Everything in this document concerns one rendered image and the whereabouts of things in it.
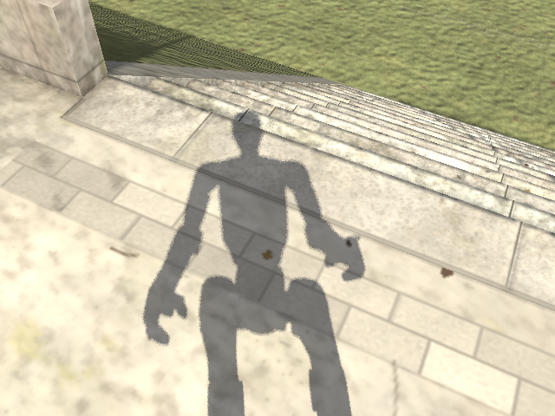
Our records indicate stairs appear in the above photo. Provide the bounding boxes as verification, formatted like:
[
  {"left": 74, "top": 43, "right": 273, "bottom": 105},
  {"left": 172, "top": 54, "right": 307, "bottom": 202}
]
[{"left": 146, "top": 77, "right": 555, "bottom": 233}]

